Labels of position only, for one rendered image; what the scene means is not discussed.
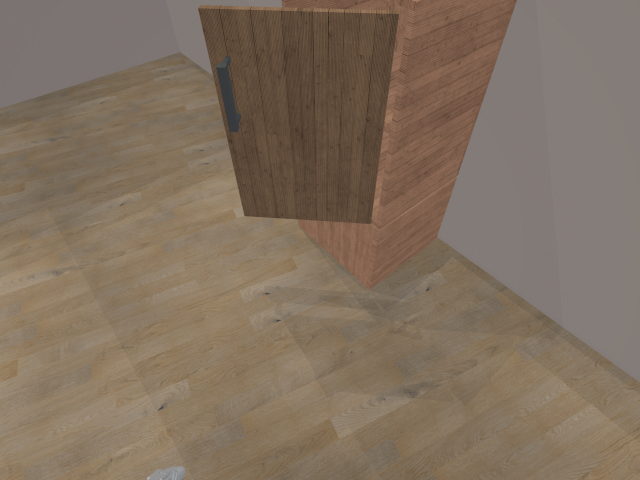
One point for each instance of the handle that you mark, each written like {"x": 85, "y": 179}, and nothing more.
{"x": 227, "y": 94}

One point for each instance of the cupboard door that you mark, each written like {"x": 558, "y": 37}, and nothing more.
{"x": 311, "y": 85}

